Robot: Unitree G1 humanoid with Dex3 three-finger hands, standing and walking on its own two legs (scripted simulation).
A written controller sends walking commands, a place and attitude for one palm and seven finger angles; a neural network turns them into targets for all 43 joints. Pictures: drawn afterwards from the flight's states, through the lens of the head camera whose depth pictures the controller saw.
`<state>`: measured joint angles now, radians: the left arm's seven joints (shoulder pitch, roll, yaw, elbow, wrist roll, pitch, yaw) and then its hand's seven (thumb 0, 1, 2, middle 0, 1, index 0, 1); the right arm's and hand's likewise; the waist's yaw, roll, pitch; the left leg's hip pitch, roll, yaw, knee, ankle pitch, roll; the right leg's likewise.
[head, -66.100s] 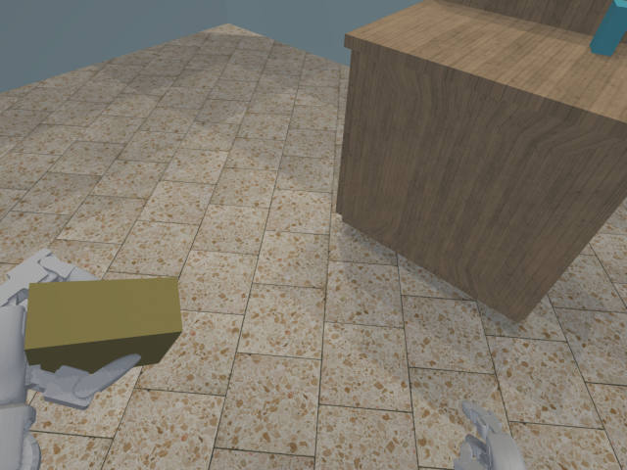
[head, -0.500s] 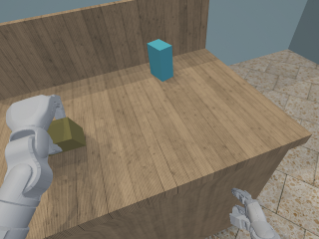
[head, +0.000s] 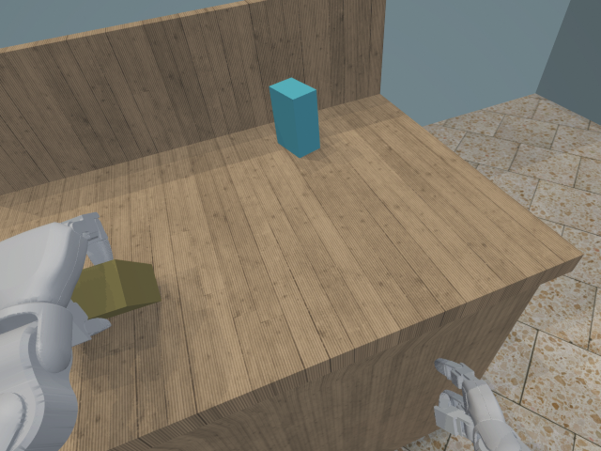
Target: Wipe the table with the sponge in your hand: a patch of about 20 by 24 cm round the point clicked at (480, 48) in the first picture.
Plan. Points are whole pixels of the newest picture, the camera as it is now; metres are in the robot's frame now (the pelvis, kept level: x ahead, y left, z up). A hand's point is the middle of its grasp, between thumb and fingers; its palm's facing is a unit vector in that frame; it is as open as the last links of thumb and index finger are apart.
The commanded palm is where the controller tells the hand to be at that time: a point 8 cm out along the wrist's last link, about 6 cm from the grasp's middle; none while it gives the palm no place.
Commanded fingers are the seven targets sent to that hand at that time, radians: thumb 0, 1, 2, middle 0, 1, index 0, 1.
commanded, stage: wipe back along the first lane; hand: left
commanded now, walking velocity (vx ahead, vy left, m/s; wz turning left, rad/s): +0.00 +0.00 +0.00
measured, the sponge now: (99, 297) +0.24 +0.30 +0.11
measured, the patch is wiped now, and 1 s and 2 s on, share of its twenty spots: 0.90 0.90 0.90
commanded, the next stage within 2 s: lift the sponge slowly off the table in 0.40 s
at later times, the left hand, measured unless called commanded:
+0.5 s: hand (83, 314) +0.19 +0.26 +0.17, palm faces +0.33 -0.14 -0.93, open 9.3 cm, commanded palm +0.13 +0.24 +0.19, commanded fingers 0.00 0.10 1.30 -1.20 -1.60 -1.20 -1.60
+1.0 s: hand (81, 320) +0.18 +0.24 +0.18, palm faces +0.27 -0.14 -0.95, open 9.2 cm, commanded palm +0.13 +0.24 +0.23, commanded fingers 0.00 0.10 1.30 -1.20 -1.60 -1.20 -1.60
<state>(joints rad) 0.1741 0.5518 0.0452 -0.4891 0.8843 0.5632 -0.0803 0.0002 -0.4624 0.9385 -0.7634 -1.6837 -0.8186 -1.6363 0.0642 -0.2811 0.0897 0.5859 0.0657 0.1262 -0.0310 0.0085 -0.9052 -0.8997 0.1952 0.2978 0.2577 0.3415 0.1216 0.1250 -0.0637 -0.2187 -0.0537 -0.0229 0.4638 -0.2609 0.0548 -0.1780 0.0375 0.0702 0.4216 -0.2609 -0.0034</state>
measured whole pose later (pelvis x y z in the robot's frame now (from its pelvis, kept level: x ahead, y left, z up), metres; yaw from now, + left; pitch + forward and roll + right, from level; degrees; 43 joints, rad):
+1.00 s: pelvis +0.00 -0.02 +0.00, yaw -1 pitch -2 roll +0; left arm 0.40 0.56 0.04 -0.75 0.79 0.61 -0.02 -0.03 -0.50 0.94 -0.79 -1.67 -0.91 -1.50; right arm 0.05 -0.26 0.10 0.58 0.06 0.18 -0.02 0.01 -0.91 -0.90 0.20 0.30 0.23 0.32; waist 0.15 0.12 -0.04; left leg -0.16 -0.03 -0.01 0.46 -0.27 0.03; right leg -0.13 0.06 0.08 0.43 -0.27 -0.03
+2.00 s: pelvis -0.03 -0.02 +0.00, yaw +0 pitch -3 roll +0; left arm 0.11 0.65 0.06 -0.66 0.72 0.62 -0.14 -0.03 -0.53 0.95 -0.86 -1.57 -0.95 -1.46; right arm 0.02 -0.27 0.10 0.60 0.08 0.12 -0.07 0.01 -0.90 -0.90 0.20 0.30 0.19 0.30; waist 0.16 0.13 -0.04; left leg -0.16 -0.03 -0.02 0.43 -0.22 0.02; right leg -0.15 0.06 0.07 0.43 -0.23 -0.03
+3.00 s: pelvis -0.04 -0.03 +0.00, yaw +0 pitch -3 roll +0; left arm -0.03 0.67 0.05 -0.62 0.68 0.66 -0.18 -0.03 -0.53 0.96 -0.86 -1.56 -0.95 -1.46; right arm 0.00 -0.27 0.11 0.59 0.09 0.12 -0.08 0.01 -0.90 -0.90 0.20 0.30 0.20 0.30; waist 0.17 0.13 -0.03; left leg -0.18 -0.03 -0.03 0.43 -0.20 0.01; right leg -0.16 0.06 0.06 0.43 -0.22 -0.04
